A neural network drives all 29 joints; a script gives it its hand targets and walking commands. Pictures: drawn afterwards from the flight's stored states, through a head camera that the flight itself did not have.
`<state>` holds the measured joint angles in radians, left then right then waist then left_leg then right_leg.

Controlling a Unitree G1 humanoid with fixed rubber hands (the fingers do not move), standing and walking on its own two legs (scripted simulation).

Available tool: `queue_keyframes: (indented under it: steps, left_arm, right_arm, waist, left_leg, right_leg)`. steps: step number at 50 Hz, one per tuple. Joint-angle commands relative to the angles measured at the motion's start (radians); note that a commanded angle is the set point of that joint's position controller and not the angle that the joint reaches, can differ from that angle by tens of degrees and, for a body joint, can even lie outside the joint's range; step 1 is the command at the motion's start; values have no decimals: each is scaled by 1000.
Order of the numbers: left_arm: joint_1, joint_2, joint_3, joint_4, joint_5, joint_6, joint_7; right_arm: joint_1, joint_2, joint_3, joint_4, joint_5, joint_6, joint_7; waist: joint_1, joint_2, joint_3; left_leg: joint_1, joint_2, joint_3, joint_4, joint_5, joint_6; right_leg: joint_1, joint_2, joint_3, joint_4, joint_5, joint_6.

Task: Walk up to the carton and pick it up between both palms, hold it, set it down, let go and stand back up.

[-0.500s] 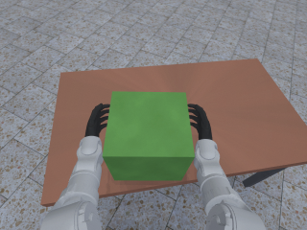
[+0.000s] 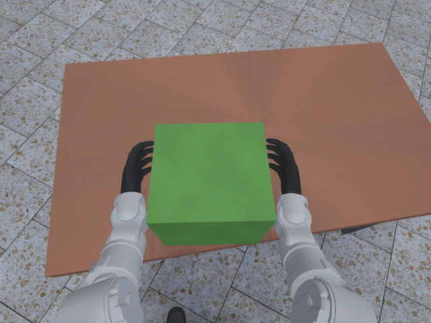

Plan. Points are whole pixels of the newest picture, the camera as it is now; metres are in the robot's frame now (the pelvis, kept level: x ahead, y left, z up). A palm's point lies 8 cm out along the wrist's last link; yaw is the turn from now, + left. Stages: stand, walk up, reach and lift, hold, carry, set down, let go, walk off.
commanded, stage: set down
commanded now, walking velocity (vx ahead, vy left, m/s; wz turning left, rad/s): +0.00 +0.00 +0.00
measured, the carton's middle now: (210, 188) +0.39 +0.02 -0.09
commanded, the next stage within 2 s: none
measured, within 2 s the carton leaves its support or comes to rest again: neither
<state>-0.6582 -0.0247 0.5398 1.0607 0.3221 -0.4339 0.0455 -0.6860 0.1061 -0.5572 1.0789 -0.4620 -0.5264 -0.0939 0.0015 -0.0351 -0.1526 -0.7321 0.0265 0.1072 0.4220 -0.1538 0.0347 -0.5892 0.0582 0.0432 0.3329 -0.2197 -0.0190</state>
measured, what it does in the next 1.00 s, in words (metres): stands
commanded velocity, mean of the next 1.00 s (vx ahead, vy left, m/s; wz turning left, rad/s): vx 0.00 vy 0.00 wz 0.00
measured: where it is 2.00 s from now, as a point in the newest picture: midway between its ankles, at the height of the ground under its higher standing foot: outside the picture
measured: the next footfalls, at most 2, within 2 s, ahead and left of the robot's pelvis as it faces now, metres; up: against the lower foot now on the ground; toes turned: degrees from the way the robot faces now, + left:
none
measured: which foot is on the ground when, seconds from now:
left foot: down 0.00-1.00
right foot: down 0.00-1.00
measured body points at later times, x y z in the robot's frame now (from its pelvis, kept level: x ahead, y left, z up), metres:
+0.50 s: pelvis -0.02 +0.00 -0.01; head +0.15 +0.03 +0.41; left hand +0.39 +0.18 -0.07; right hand +0.40 -0.12 -0.04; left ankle -0.01 +0.09 -0.73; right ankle -0.08 -0.11 -0.73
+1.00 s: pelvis -0.03 +0.01 -0.01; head +0.14 +0.04 +0.41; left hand +0.39 +0.19 -0.07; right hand +0.40 -0.11 -0.04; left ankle -0.01 +0.09 -0.73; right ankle -0.08 -0.11 -0.73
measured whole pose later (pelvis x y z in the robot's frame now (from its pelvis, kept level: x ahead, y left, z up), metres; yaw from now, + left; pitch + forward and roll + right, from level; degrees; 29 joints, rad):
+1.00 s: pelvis -0.03 +0.01 -0.01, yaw -1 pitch +30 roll -2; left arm -0.76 0.01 0.57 1.20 0.32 -0.52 0.08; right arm -0.76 0.07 -0.58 1.15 -0.46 -0.56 -0.09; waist 0.00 -0.03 -0.19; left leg -0.87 0.03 0.11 0.52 -0.18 0.04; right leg -0.75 0.06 0.04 0.47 -0.25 -0.01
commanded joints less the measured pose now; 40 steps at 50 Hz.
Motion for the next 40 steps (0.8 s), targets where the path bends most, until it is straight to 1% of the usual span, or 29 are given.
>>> queue_keyframes:
  steps: [1, 2, 3, 4, 6, 7, 8, 10, 12, 13, 16, 19, 28, 33, 36, 40]
  left_arm:
    - [-609, -467, -269, 69, 74, -123, -61]
    - [-607, -468, -273, 70, 71, -130, -58]
    - [-600, -470, -277, 83, 69, -135, -59]
    - [-593, -464, -277, 96, 71, -139, -59]
    - [-591, -447, -261, 130, 78, -147, -66]
    - [-593, -444, -250, 144, 80, -151, -71]
    - [-601, -438, -253, 145, 77, -153, -76]
    - [-601, -435, -251, 145, 76, -155, -78]
    - [-606, -434, -249, 150, 76, -154, -78]
    - [-608, -431, -247, 156, 76, -155, -78]
    - [-620, -415, -234, 176, 78, -160, -83]
    - [-619, -411, -226, 186, 81, -162, -84]
    - [-643, -381, -218, 182, 85, -162, -72]
    - [-664, -360, -209, 187, 89, -161, -66]
    - [-679, -337, -197, 191, 90, -161, -60]
    - [-700, -313, -189, 184, 89, -159, -46]
  right_arm:
    - [-470, 573, 248, 125, -147, -94, 145]
    - [-465, 563, 243, 137, -147, -99, 146]
    - [-459, 564, 244, 144, -149, -106, 147]
    - [-453, 558, 247, 148, -143, -109, 147]
    - [-452, 563, 266, 139, -131, -110, 148]
    - [-453, 569, 279, 137, -131, -110, 147]
    - [-462, 563, 283, 139, -124, -108, 148]
    - [-470, 558, 279, 155, -124, -105, 150]
    - [-470, 556, 272, 173, -122, -102, 150]
    - [-470, 555, 270, 174, -123, -102, 150]
    - [-480, 565, 281, 170, -119, -98, 150]
    - [-489, 562, 278, 175, -119, -95, 153]
    - [-504, 534, 257, 175, -122, -81, 160]
    - [-510, 522, 238, 168, -123, -72, 161]
    - [-518, 504, 227, 173, -124, -64, 160]
    - [-529, 469, 191, 175, -120, -55, 154]
  waist:
    - [102, 113, -805]
    - [97, 119, -815]
    - [93, 114, -814]
    - [92, 110, -811]
    - [92, 85, -782]
    - [89, 71, -768]
    - [85, 71, -762]
    - [90, 88, -761]
    - [89, 92, -750]
    - [87, 86, -745]
    - [84, 69, -748]
    - [87, 64, -746]
    - [80, 67, -748]
    - [69, 60, -739]
    - [65, 60, -733]
    - [57, 76, -733]
  left_leg:
    - [703, 82, -67, 226, 948, -50]
    - [709, 85, -68, 233, 966, -53]
    - [696, 85, -67, 238, 971, -54]
    - [666, 81, -61, 237, 951, -54]
    - [574, 63, -49, 222, 867, -47]
    - [533, 51, -44, 206, 819, -39]
    - [525, 47, -45, 197, 790, -36]
    - [580, 55, -55, 201, 811, -36]
    - [608, 59, -58, 215, 832, -38]
    - [596, 57, -56, 219, 823, -40]
    - [524, 47, -51, 216, 775, -36]
    - [492, 45, -49, 206, 731, -31]
    - [459, 43, -39, 203, 675, -38]
    - [405, 36, -27, 199, 599, -39]
    - [395, 38, -27, 200, 579, -39]
    - [405, 39, -30, 211, 574, -46]
  right_leg:
    - [-180, -50, -110, 82, 493, -14]
    - [-203, -47, -112, 71, 478, -24]
    - [-203, -45, -111, 71, 481, -27]
    - [-182, -45, -109, 78, 489, -28]
    - [-95, -55, -97, 121, 554, -8]
    - [-56, -62, -95, 151, 594, 11]
    - [-47, -65, -95, 164, 594, 22]
    - [-112, -60, -107, 164, 525, 24]
    - [-163, -54, -111, 150, 469, 14]
    - [-154, -53, -109, 152, 472, 13]
    - [-89, -61, -98, 180, 531, 25]
    - [-66, -67, -92, 191, 539, 31]
    - [-63, -60, -99, 200, 467, 28]
    - [-26, -60, -97, 205, 448, 27]
    - [-31, -58, -99, 211, 425, 28]
    - [-61, -53, -101, 205, 378, 21]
